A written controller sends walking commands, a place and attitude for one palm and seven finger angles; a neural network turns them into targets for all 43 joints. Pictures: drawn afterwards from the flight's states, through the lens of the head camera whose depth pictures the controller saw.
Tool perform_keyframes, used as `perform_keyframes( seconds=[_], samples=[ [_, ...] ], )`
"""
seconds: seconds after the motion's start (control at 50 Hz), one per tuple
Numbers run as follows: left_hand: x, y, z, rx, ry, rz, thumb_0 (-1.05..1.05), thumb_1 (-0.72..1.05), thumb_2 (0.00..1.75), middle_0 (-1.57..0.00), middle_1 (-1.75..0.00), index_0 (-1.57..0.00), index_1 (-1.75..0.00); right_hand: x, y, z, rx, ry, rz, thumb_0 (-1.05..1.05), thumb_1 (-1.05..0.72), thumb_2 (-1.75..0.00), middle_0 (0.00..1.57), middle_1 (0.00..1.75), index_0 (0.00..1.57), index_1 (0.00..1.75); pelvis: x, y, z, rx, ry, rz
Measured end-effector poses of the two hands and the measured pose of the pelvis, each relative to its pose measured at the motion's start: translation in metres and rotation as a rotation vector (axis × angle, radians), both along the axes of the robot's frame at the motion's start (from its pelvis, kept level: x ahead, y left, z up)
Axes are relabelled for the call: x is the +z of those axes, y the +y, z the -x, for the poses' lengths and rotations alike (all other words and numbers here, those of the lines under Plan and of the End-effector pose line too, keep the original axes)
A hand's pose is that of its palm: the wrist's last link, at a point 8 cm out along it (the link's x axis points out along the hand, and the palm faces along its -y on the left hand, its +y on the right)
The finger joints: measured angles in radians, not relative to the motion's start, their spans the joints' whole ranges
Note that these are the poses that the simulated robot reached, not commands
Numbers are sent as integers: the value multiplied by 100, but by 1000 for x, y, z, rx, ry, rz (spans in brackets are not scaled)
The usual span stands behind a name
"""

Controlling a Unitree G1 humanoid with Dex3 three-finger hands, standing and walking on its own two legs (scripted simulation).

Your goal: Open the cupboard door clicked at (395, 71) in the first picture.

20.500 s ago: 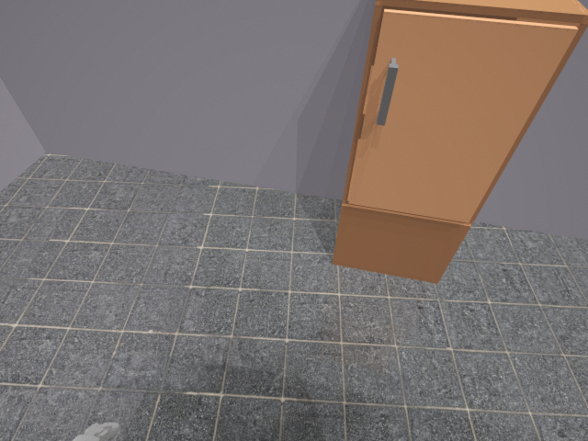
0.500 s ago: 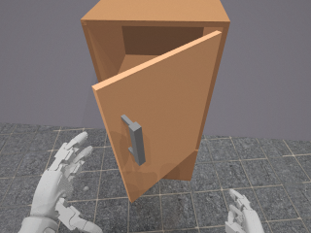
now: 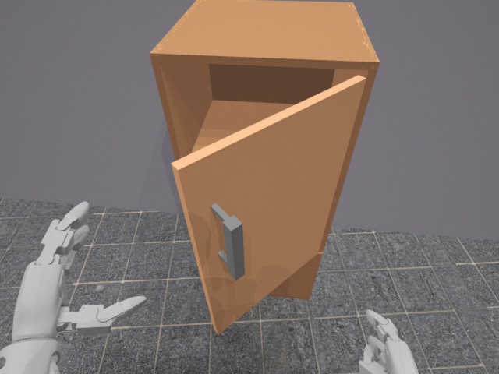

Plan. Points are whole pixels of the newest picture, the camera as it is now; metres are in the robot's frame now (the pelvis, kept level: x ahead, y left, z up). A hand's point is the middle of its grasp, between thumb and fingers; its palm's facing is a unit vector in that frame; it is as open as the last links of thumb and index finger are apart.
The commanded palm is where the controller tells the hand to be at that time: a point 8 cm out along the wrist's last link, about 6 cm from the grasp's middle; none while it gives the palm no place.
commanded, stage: draw the hand back to the body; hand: left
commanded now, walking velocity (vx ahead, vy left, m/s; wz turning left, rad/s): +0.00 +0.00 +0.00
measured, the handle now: (227, 242) +0.31 +0.08 +0.05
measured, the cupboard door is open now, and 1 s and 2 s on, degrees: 46 46 46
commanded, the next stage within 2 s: step back with the hand held close in 0.74 s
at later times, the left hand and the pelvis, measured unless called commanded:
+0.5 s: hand (66, 242) +0.21 +0.25 +0.17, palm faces +0.48 -0.78 -0.39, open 7.9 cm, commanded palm +0.16 +0.29 +0.18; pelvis +0.02 -0.01 +0.01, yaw -1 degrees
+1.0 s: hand (70, 246) +0.21 +0.25 +0.18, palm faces +0.42 -0.78 -0.45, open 7.4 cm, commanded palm +0.15 +0.28 +0.19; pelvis +0.00 -0.02 +0.01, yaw -1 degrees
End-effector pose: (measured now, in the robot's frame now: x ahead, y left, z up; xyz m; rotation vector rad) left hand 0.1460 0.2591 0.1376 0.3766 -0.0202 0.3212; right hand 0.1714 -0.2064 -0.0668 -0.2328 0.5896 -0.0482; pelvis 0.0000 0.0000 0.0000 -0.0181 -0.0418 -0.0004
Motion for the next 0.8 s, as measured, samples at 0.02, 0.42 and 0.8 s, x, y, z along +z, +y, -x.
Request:
perform_keyframes(
  seconds=[0.02, 0.42, 0.8],
  samples=[
    [3, 3, -1, 8, -7, -10, -1, 1, 52, -17, -31, -17, -30, 0, 1, -1, 2, 5, 1, 1, -90, -90, 20, 30, 20, 30, 1, 0, -1, 0, -4, -1],
    [52, 33, -21, 133, -135, -120, 0, 69, 81, -20, -31, -20, -30, 6, -16, -28, -3, 41, 3, 1, -90, -90, 20, 30, 20, 30, 12, -8, -18, -15, -36, -10],
    [46, 17, -17, 117, -109, -99, 1, 88, 90, -21, -31, -21, -30, 1, -36, -15, -38, 72, 1, 1, -90, -90, 20, 30, 20, 30, 14, -21, -14, -20, -48, -9]
  ],
)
